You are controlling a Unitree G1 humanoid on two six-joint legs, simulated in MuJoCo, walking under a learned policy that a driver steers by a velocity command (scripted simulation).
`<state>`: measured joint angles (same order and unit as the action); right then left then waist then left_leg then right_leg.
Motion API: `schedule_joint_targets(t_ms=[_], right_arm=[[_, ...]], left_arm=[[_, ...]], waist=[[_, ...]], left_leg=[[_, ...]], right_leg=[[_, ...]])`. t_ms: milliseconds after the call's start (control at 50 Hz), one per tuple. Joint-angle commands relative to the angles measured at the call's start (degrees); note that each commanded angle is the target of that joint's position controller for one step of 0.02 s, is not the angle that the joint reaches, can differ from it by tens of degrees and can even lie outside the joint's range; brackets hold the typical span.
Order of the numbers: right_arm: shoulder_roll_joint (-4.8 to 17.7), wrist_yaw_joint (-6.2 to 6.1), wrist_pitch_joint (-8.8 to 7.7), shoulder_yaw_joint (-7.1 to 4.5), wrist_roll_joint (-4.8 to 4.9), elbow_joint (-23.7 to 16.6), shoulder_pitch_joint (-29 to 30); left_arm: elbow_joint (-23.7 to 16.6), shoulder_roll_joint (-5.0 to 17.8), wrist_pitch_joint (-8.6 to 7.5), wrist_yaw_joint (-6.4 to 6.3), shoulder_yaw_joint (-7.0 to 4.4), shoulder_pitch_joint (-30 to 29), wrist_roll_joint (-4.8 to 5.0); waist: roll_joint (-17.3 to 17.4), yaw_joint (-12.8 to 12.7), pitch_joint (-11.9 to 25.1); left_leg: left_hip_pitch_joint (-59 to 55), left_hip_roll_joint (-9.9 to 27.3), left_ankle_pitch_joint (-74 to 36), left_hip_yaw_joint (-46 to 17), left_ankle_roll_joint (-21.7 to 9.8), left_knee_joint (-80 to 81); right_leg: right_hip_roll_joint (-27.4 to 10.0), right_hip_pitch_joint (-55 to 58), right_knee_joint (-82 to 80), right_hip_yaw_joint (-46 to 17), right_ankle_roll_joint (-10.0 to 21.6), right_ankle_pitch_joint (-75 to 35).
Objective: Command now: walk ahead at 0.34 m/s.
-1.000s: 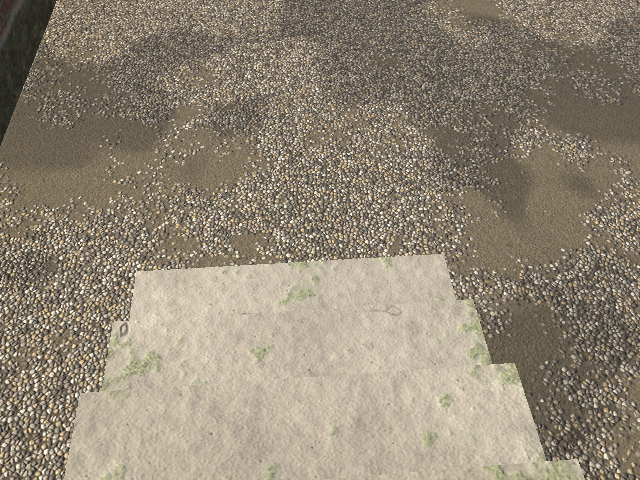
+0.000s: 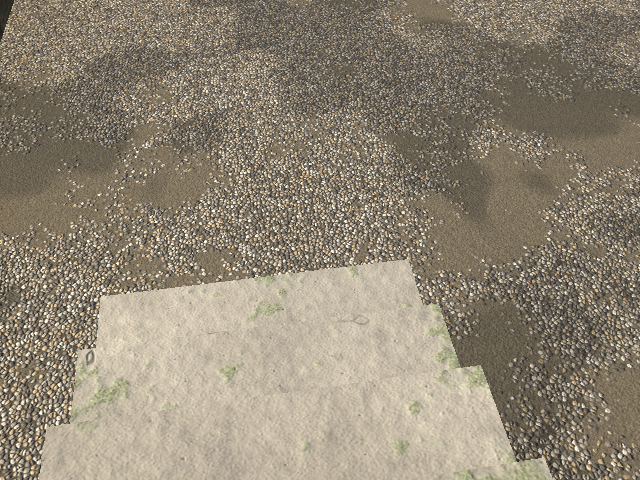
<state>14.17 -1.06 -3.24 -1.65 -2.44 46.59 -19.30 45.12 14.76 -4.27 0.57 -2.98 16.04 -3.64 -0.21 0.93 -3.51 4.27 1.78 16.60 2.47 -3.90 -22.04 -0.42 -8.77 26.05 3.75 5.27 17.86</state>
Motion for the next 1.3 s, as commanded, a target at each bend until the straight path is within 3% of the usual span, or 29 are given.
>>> schedule_joint_targets(t_ms=[20,60,80,120,200,240,320,380,480,540,560,580,620,680,720,800,820,860,920,1020,1040,1080,1100,1120,1160,1180,1220,1260,1300], right_arm=[[7.5,0.8,0.43,-1.45,-2.4,-4.0,6.1],[1.2,2.56,-1.55,-0.2,-3.31,-8.2,12.3],[3.2,2.26,-2.76,-1.0,-1.56,-6.9,10.3],[5.8,1.4,-2.88,-2.16,-2.17,-4.8,7.0],[-0.1,3.95,-1.48,-0.37,-2.11,-6.1,11.3],[-1.8,5.14,-1.14,0.65,-2.89,-6.3,8.8],[-1.6,3.22,-0.27,1.7,-2.53,-6.5,14.4],[-0.7,4.68,1.14,1.74,-3.51,-7.0,13.3],[0.8,3.84,0.89,2.1,-3.41,-4.2,16.8],[8.0,2.83,0.64,-2.47,-3.47,10.3,-24.4],[12.8,4.65,0.49,-3.51,-2.18,9.7,-30.9],[12.4,5.57,0.44,-3.88,-4.17,11.8,-33.9],[10.7,5.59,-0.18,-3.2,-2.9,10.1,-16.8],[-6.5,3.57,-2.63,3.27,-4.48,5.7,0.4],[-2.1,2.22,-4.78,2.6,-0.91,7.1,-1.2],[0.7,2.37,-5.79,2.72,-4.83,13.2,-11.4],[-1.0,0.6,-5.55,3.21,-2.82,14.4,-18.3],[-4.7,-0.67,-4.39,4.87,-3.65,16.5,-25.9],[-1.4,2.14,-2.39,5.07,-5.15,12.4,-15.8],[2.3,0.32,-1.42,3.53,-2.45,16.0,-23.3],[3.0,0.57,-0.67,3.02,-2.08,17.2,-24.3],[3.4,5.31,1.05,2.96,-6.16,18.7,-24.7],[-4.6,7.7,0.92,3.8,-5.35,20.4,-30.8],[-2.4,8.73,0.34,2.68,-2.47,16.3,-27.8],[-0.1,7.76,-1.08,2.58,0.44,7.9,-11.1],[-1.4,5.75,-1.55,3.48,-0.06,8.8,-10.6],[-4.6,2.74,-1.43,3.82,-2.1,8.9,-12.0],[-2.3,3.37,-1.23,3.0,-3.01,9.2,-7.8],[-2.9,4.31,-1.12,3.12,-3.44,8.0,-3.1]], left_arm=[[-0.8,2.4,-3.18,1.01,-0.39,8.3,-0.32],[-0.1,10.4,-4.07,0.13,-1.67,19.5,-0.87],[0.8,7.3,-4.66,0.52,-0.94,15.7,-0.78],[0.8,2.6,-3.68,0.96,0.84,12.4,-0.45],[2.6,-0.2,-2.31,-0.96,2.43,12.4,-0.66],[5.2,0.3,-2.3,-1.21,2.5,16.0,-3.36],[9.8,-3.4,-3.08,-2.72,4.19,22.5,-1.74],[9.0,-2.6,-2.13,0.1,5.22,19.0,-2.65],[14.1,0.9,-0.62,-1.6,4.78,27.1,-0.62],[16.0,3.5,1.8,4.21,4.46,24.4,-3.52],[17.9,-6.4,0.99,6.12,6.02,37.5,-1.62],[12.7,-1.2,-0.4,7.34,4.83,26.9,-0.13],[3.2,4.2,-2.73,5.52,3.15,8.8,2.22],[3.6,-6.1,0.06,2.66,5.82,7.8,-3.06],[5.1,-3.7,1.88,4.07,4.74,7.7,-3.19],[2.3,-2.9,1.63,5.4,6.1,1.9,-3.29],[0.5,-0.8,1.19,4.81,5.67,-5.4,-3.53],[0.7,-1.7,0.69,3.87,6.87,-11.7,-2.97],[0.0,0.9,1.94,5.13,6.33,-12.1,-3.23],[-0.7,1.3,1.65,3.89,6.65,-19.9,-2.34],[1.7,1.6,1.33,3.25,6.12,-17.1,-1.89],[12.9,8.8,0.17,1.81,0.64,14.8,-0.92],[17.8,13.8,0.95,2.8,-1.75,32.2,-1.31],[17.2,17.0,1.67,4.61,-3.0,32.1,-0.13],[14.9,14.5,2.41,4.56,-2.49,21.0,-0.21],[13.3,5.6,1.89,4.4,0.6,14.0,-2.25],[10.8,-2.4,-0.67,3.43,3.66,8.2,-2.75],[10.6,-2.4,-3.21,1.66,3.71,8.0,0.68],[11.8,1.2,-3.63,2.35,3.3,12.7,-0.51]], waist=[[1.2,-6.2,0.4],[-9.7,-11.9,-0.3],[-6.6,-8.3,-5.2],[-1.4,-5.5,-2.7],[-3.1,-4.4,-3.5],[-1.2,-3.6,-1.8],[-0.2,-7.7,-0.7],[-2.3,-4.8,-3.2],[0.5,-8.9,-5.4],[12.8,10.3,5.3],[18.6,5.6,28.8],[10.6,10.3,25.8],[1.8,6.8,7.3],[-1.8,-5.1,-6.5],[4.1,-3.2,-4.4],[0.6,-0.3,-1.8],[-0.9,4.7,-1.9],[-1.1,7.7,-3.6],[2.4,2.9,-4.7],[2.3,9.5,-7.3],[0.4,9.4,-6.8],[-3.7,-4.5,2.7],[-14.4,-8.6,19.8],[-12.0,-7.9,28.4],[-6.6,-8.2,14.4],[3.6,-5.0,5.5],[3.0,2.8,-3.6],[-0.5,1.1,-4.0],[-4.3,0.2,-1.7]], left_leg=[[15.8,6.4,11.3,-7.3,-9.5,-2.3],[36.5,-5.6,17.2,-8.4,-2.1,-33.9],[41.6,-3.1,14.6,-13.2,-2.4,-43.0],[40.2,0.0,8.8,-9.4,-1.8,-48.6],[32.8,3.1,-2.5,-3.8,0.3,-34.3],[32.2,3.0,-12.2,-4.2,1.2,-36.6],[39.8,5.9,-47.1,-7.3,2.8,-8.0],[14.2,3.9,-48.4,-2.3,0.5,-14.0],[18.4,5.7,-40.8,-3.8,1.3,4.8],[-30.0,7.9,-54.6,-1.1,-3.4,7.5],[-54.4,19.4,-84.0,-8.7,-17.0,-20.3],[-53.7,21.2,-81.7,-16.9,-20.8,-19.8],[-27.7,26.6,-32.0,-24.9,-20.3,-4.4],[21.0,16.1,-16.0,-13.8,-13.5,9.0],[31.5,7.4,-6.2,-6.4,-13.5,9.2],[13.6,12.2,-7.9,-14.8,-13.9,-4.6],[-1.4,12.4,-5.0,-16.4,-13.5,-9.3],[-1.8,11.0,-1.2,-17.6,-12.4,-15.6],[34.3,6.6,13.4,-12.7,-10.6,-11.5],[6.4,9.7,3.7,-16.8,-6.7,-23.0],[3.2,8.4,0.8,-15.5,-5.2,-27.6],[21.7,2.9,-6.4,-6.6,1.0,-52.3],[38.6,-4.1,26.4,-4.1,5.8,-81.3],[43.9,-4.0,33.9,-4.7,5.3,-94.9],[63.9,-0.7,28.8,-3.5,3.8,-98.6],[59.0,4.3,13.3,-9.1,1.1,-85.6],[42.8,9.8,-6.6,-13.1,-0.9,-60.5],[37.3,8.0,-16.6,-8.2,-0.9,-41.6],[34.9,7.0,-21.9,-7.1,0.0,-37.5]], right_leg=[[-0.2,15.9,-4.1,-0.6,0.9,-6.4],[-20.6,21.4,-16.5,-34.7,17.5,-4.3],[-23.1,18.8,-17.3,-30.9,16.9,-2.8],[-18.1,16.5,-16.0,-19.6,13.2,-3.8],[-11.8,6.5,-18.3,-10.1,9.3,-11.8],[-11.4,3.1,-11.4,-8.1,9.8,-19.8],[-6.0,6.1,2.7,-7.1,5.9,-8.5],[-5.6,-23.4,2.8,-8.5,6.7,3.1],[-7.0,-3.7,17.9,-14.1,3.4,2.6],[2.0,-24.3,63.0,-5.9,-3.3,1.4],[5.2,-32.9,91.1,-7.1,-4.9,31.2],[6.8,-47.4,101.7,-9.5,-5.7,32.3],[-1.6,-65.0,92.9,-7.6,-3.8,19.5],[-13.3,-39.3,49.3,-14.3,2.5,-11.4],[-7.2,-24.8,32.2,-5.0,1.6,-23.2],[-10.4,-41.2,29.0,-14.6,-0.9,-37.2],[-10.2,-55.5,19.3,-13.2,-2.4,-42.3],[-11.7,-57.2,8.6,-13.0,-3.9,-54.1],[-6.4,-20.9,15.3,-3.4,-1.5,-52.8],[-7.8,-24.9,-10.2,-5.9,-3.2,-39.8],[-7.5,-20.5,-16.6,-5.3,-3.4,-41.8],[-6.2,22.4,-11.7,1.5,-1.0,-54.3],[-16.1,53.7,9.0,-7.4,9.9,-77.0],[-21.3,58.0,14.3,-12.0,13.4,-76.7],[-25.7,38.6,1.2,-22.6,15.1,-31.9],[-22.8,19.3,-3.6,-19.8,10.7,-13.3],[-20.8,-10.0,-10.1,-18.2,11.6,-16.9],[-15.2,-15.7,-15.2,-11.6,11.1,-9.9],[-14.8,-15.9,-14.1,-13.0,13.4,-15.9]])
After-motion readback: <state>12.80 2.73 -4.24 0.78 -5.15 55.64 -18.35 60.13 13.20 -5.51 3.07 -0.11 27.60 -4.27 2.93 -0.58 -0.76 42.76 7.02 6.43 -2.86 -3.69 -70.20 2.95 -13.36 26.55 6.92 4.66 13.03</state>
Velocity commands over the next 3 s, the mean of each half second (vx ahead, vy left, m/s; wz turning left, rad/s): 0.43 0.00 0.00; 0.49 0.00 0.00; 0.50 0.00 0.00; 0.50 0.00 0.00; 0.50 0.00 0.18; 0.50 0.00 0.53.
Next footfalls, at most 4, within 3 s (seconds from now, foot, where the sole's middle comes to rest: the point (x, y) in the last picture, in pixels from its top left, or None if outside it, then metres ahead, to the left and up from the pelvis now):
0.54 left None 0.37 0.13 -0.96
1.08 right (381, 438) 0.73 -0.15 -1.14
1.74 left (286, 362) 1.07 0.12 -1.32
2.32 right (361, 303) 1.43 -0.16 -1.49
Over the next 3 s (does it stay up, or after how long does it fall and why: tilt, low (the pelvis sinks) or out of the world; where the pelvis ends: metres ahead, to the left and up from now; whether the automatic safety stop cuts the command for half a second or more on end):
stays up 1.64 0.08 -0.87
